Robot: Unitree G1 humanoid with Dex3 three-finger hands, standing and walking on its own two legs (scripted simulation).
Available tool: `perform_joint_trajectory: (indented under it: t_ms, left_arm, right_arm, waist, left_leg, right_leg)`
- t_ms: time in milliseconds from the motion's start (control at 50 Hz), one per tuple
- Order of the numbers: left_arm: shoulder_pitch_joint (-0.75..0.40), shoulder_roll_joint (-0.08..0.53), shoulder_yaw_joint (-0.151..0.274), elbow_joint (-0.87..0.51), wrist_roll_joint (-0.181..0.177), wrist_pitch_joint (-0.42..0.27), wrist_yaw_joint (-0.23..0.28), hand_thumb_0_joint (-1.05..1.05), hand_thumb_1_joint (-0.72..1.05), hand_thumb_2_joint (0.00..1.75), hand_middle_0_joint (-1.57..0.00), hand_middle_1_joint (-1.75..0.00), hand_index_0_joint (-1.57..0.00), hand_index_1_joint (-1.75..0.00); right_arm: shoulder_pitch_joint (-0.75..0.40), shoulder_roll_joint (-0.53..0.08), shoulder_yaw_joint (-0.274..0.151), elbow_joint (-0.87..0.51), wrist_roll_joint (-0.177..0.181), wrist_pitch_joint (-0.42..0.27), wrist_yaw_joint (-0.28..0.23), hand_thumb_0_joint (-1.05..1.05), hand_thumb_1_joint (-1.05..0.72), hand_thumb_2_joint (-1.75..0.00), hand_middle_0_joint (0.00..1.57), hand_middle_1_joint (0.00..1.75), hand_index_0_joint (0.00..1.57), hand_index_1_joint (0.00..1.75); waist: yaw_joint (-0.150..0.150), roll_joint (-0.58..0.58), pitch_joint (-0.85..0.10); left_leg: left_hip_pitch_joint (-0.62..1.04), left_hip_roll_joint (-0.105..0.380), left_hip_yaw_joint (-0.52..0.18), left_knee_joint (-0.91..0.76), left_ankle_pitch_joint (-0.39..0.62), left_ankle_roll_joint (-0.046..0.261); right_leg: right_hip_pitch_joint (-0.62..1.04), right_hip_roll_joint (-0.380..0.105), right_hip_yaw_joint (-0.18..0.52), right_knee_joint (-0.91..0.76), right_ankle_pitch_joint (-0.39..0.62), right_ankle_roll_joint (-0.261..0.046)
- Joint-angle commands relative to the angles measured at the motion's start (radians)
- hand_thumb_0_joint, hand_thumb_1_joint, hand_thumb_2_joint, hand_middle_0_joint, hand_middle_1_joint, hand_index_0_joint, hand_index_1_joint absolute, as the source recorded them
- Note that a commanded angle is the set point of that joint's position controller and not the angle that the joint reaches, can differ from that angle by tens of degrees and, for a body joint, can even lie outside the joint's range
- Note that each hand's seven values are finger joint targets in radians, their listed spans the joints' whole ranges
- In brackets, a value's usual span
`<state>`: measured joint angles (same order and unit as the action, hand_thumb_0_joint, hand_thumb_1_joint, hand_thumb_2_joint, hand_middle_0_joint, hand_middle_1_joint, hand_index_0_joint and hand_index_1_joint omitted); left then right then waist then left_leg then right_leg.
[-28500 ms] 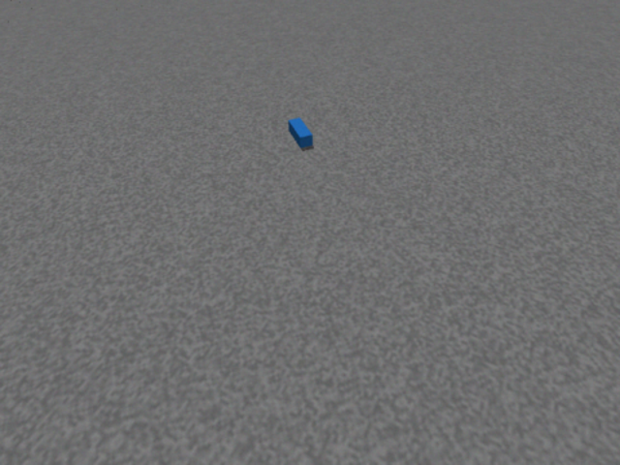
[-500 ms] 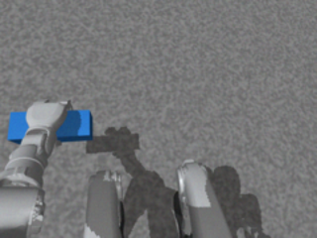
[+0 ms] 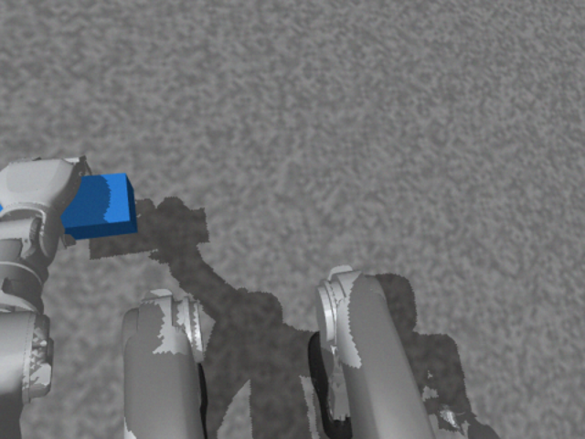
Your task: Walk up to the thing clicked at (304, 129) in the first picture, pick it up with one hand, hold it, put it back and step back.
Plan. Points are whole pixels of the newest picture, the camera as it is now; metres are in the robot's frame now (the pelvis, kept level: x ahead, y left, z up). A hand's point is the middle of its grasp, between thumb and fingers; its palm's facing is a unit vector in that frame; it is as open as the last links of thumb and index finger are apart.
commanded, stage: crouch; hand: left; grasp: from above
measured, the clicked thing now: (58, 211) +0.45 +0.30 -0.19
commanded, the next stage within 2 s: lower in 0.42 s
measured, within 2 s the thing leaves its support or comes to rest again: rests again in 1.68 s
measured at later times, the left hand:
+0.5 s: hand (69, 215) +0.45 +0.29 -0.21, palm faces -0.46 -0.05 -0.89, open 10.7 cm
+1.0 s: hand (83, 221) +0.46 +0.29 -0.27, palm faces -0.46 -0.08 -0.88, open 10.7 cm
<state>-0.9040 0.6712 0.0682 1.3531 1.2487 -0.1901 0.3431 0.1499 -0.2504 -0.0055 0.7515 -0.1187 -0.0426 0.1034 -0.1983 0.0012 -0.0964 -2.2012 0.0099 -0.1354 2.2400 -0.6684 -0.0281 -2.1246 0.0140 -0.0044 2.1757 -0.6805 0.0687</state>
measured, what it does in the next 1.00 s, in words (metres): lowers itself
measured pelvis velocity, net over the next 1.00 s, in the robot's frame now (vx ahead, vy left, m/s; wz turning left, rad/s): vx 0.00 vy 0.00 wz -0.06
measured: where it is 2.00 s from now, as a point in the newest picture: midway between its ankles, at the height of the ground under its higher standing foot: (264, 418)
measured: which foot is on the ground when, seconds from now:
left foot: down 0.00-1.00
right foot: down 0.00-1.00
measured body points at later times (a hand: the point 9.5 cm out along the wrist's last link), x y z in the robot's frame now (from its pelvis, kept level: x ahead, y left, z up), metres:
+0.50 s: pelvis +0.00 +0.00 -0.05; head +0.23 +0.07 +0.33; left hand +0.47 +0.29 -0.16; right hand +0.05 -0.27 -0.15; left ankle +0.08 +0.13 -0.35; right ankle +0.10 -0.14 -0.35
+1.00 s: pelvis +0.00 +0.00 -0.07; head +0.26 +0.08 +0.29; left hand +0.48 +0.29 -0.22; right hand +0.05 -0.27 -0.16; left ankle +0.08 +0.13 -0.35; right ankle +0.10 -0.14 -0.35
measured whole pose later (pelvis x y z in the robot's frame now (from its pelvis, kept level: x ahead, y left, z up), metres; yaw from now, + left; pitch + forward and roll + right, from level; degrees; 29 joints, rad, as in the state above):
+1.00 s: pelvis +0.00 +0.00 -0.07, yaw -3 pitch +33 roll -10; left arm -0.97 0.82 0.14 1.55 1.33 -0.26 0.48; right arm 0.12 -0.27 0.10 0.75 -0.19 -0.07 0.14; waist -0.27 -0.05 0.00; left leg -2.37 -0.01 -0.20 2.48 -0.69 -0.04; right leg -2.27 0.04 -0.04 2.37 -0.69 0.07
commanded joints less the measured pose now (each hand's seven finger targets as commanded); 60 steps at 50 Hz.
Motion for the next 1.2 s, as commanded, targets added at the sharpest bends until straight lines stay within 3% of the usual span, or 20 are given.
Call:
perform_joint_trajectory:
  t_ms: [0,40,60,100,240,400,440,620,680,740,840,880,940,1000,1020,1180]
  left_arm:
    - [-0.336,0.253,0.035,-0.106,0.0,-0.013,0.055,0.0,0.51,1.07,-0.82,-1.08,-0.86,-1.04]
    - [-0.392,0.291,0.05,-0.126,0.005,-0.02,0.063,0.0,0.52,1.07,-0.82,-1.08,-0.86,-1.05]
    - [-0.345,0.275,0.047,-0.075,0.008,-0.017,0.064,0.0,0.51,1.07,-0.81,-1.09,-0.85,-1.05]
    - [-0.393,0.296,0.049,-0.092,0.014,-0.023,0.069,0.0,0.51,1.07,-0.82,-1.07,-0.85,-1.04]
    - [-0.399,0.308,0.042,-0.032,0.019,-0.025,0.082,0.0,0.49,1.04,-0.81,-1.05,-0.84,-1.02]
    - [-0.411,0.339,0.049,-0.021,0.027,-0.03,0.094,0.0,0.48,1.05,-0.8,-1.05,-0.83,-1.02]
    - [-0.41,0.326,0.048,-0.036,0.027,-0.031,0.096,0.0,0.51,1.07,-0.83,-1.05,-0.85,-1.02]
    - [-0.378,0.298,0.025,0.054,0.024,-0.033,0.101,0.0,0.47,1.03,-0.83,-1.01,-0.85,-0.99]
    - [-0.4,0.354,0.057,0.011,0.037,-0.049,0.114,0.0,0.5,1.04,-0.85,-1.01,-0.87,-0.99]
    - [-0.404,0.348,0.058,0.034,0.043,-0.06,0.129,0.0,0.52,1.09,-0.88,-1.02,-0.89,-1.01]
    - [-0.39,0.405,0.099,0.029,0.063,-0.074,0.164,0.0,0.56,1.1,-0.89,-1.05,-0.91,-1.03]
    - [-0.4,0.396,0.09,0.031,0.066,-0.076,0.173,0.0,0.57,1.11,-0.9,-1.06,-0.92,-1.04]
    - [-0.376,0.416,0.112,0.054,0.065,-0.069,0.191,0.0,0.56,1.11,-0.89,-1.06,-0.9,-1.04]
    - [-0.379,0.395,0.085,0.103,0.072,-0.059,0.196,0.0,0.57,1.1,-0.89,-1.08,-0.91,-1.06]
    - [-0.388,0.397,0.095,0.094,0.066,-0.057,0.197,0.0,0.56,1.12,-0.89,-1.04,-0.9,-1.02]
    - [-0.365,0.447,0.11,0.118,0.056,-0.068,0.212,0.0,0.52,1.07,-0.85,-1.01,-0.87,-0.99]
  right_arm:
    - [0.199,-0.23,-0.067,-0.017,-0.004,-0.005,-0.003,0.0,-0.91,-0.9,0.2,0.3,0.2,0.3]
    - [0.199,-0.236,-0.066,-0.017,-0.007,-0.005,-0.002,0.0,-0.91,-0.9,0.2,0.3,0.2,0.3]
    - [0.203,-0.237,-0.062,-0.019,-0.009,-0.006,0.0,0.0,-0.91,-0.9,0.2,0.3,0.2,0.3]
    - [0.197,-0.243,-0.056,-0.015,-0.011,-0.005,0.001,0.0,-0.91,-0.9,0.2,0.3,0.2,0.3]
    - [0.184,-0.25,-0.036,-0.01,-0.018,-0.008,0.005,0.0,-0.91,-0.9,0.2,0.3,0.2,0.3]
    - [0.191,-0.258,-0.018,-0.005,-0.025,-0.012,0.009,0.0,-0.91,-0.9,0.2,0.3,0.2,0.3]
    - [0.187,-0.259,-0.018,-0.008,-0.023,-0.011,0.007,0.0,-0.91,-0.9,0.2,0.3,0.2,0.3]
    - [0.18,-0.262,-0.003,-0.003,-0.029,-0.015,0.012,0.0,-0.91,-0.9,0.2,0.3,0.2,0.3]
    - [0.189,-0.27,0.003,-0.01,-0.039,-0.016,0.014,0.0,-0.91,-0.9,0.2,0.3,0.2,0.3]
    - [0.189,-0.275,0.01,-0.005,-0.048,-0.018,0.019,0.0,-0.91,-0.9,0.2,0.3,0.2,0.3]
    - [0.189,-0.284,0.018,-0.009,-0.063,-0.024,0.027,0.0,-0.91,-0.9,0.2,0.3,0.2,0.3]
    - [0.183,-0.282,0.025,-0.01,-0.072,-0.025,0.032,0.0,-0.91,-0.9,0.2,0.3,0.2,0.3]
    - [0.178,-0.29,0.026,-0.009,-0.076,-0.027,0.032,0.0,-0.91,-0.9,0.2,0.3,0.2,0.3]
    - [0.169,-0.288,0.035,-0.006,-0.085,-0.032,0.037,0.0,-0.91,-0.9,0.2,0.3,0.2,0.3]
    - [0.176,-0.294,0.034,-0.004,-0.089,-0.036,0.039,0.0,-0.9,-0.9,0.2,0.3,0.2,0.3]
    - [0.166,-0.306,0.06,-0.003,-0.1,-0.054,0.048,0.0,-0.9,-0.89,0.2,0.3,0.2,0.3]
  waist:
    - [-0.004,0.238,-0.679]
    - [-0.008,0.268,-0.717]
    - [-0.013,0.256,-0.684]
    - [-0.015,0.267,-0.688]
    - [-0.021,0.285,-0.646]
    - [-0.035,0.277,-0.64]
    - [-0.028,0.306,-0.645]
    - [-0.053,0.276,-0.567]
    - [-0.05,0.309,-0.63]
    - [-0.071,0.298,-0.595]
    - [-0.061,0.344,-0.622]
    - [-0.076,0.339,-0.628]
    - [-0.063,0.356,-0.616]
    - [-0.089,0.355,-0.557]
    - [-0.095,0.341,-0.556]
    - [-0.095,0.33,-0.563]
  left_leg:
    - [0.511,-0.008,0.113,-0.206,0.168,0.045]
    - [0.51,-0.009,0.113,-0.189,0.165,0.046]
    - [0.495,-0.011,0.109,-0.192,0.157,0.044]
    - [0.485,-0.01,0.108,-0.177,0.144,0.045]
    - [0.447,-0.012,0.104,-0.152,0.101,0.045]
    - [0.408,-0.012,0.103,-0.11,0.118,0.049]
    - [0.432,-0.014,0.098,-0.118,0.119,0.043]
    - [0.392,-0.012,0.084,-0.091,0.126,0.044]
    - [0.423,-0.013,0.086,-0.063,0.181,0.042]
    - [0.418,-0.01,0.084,-0.045,0.184,0.042]
    - [0.421,-0.008,0.082,-0.031,0.198,0.039]
    - [0.409,-0.006,0.079,-0.019,0.191,0.042]
    - [0.411,-0.007,0.079,-0.016,0.178,0.04]
    - [0.377,-0.007,0.076,-0.009,0.153,0.041]
    - [0.381,-0.007,0.073,-0.005,0.156,0.042]
    - [0.357,-0.003,0.064,0.026,0.173,0.043]
  right_leg:
    - [0.289,0.025,-0.116,-0.199,0.2,-0.102]
    - [0.284,0.027,-0.119,-0.18,0.199,-0.103]
    - [0.272,0.024,-0.126,-0.17,0.189,-0.103]
    - [0.248,0.026,-0.13,-0.156,0.18,-0.105]
    - [0.2,0.031,-0.14,-0.122,0.146,-0.108]
    - [0.207,0.035,-0.148,-0.101,0.169,-0.102]
    - [0.177,0.032,-0.152,-0.086,0.168,-0.105]
    - [0.144,0.034,-0.162,-0.065,0.181,-0.103]
    - [0.182,0.034,-0.164,-0.049,0.228,-0.099]
    - [0.167,0.035,-0.168,-0.041,0.236,-0.095]
    - [0.18,0.039,-0.176,-0.02,0.245,-0.095]
    - [0.181,0.045,-0.179,-0.017,0.248,-0.093]
    - [0.161,0.044,-0.181,-0.004,0.236,-0.096]
    - [0.137,0.048,-0.187,0.003,0.22,-0.097]
    - [0.138,0.046,-0.19,0.002,0.222,-0.093]
    - [0.187,0.055,-0.199,0.015,0.243,-0.088]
